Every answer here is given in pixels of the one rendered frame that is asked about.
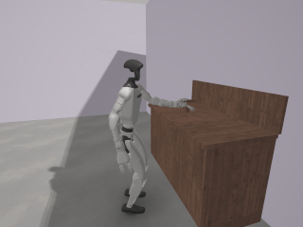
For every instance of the right robot forearm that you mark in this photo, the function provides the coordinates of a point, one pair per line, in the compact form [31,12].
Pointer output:
[115,128]

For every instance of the counter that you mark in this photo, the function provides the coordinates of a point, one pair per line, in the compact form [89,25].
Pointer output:
[218,157]

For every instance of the robot right hand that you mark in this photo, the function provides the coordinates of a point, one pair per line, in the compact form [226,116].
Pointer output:
[124,158]

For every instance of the left robot thigh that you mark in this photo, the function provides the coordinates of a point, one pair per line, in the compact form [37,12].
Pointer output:
[141,147]

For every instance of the left robot forearm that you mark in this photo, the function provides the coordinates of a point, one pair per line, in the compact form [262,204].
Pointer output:
[168,103]

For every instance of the robot left hand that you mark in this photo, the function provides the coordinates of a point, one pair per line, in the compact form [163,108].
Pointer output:
[182,104]

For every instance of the tap lever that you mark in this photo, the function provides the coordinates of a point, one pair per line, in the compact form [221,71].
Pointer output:
[191,108]

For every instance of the left robot upper arm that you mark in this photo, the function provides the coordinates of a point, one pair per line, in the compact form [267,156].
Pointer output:
[153,100]

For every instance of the robot torso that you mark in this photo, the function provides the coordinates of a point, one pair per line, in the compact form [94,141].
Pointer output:
[130,112]

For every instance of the right robot upper arm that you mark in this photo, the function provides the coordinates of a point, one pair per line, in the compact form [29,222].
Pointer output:
[123,96]

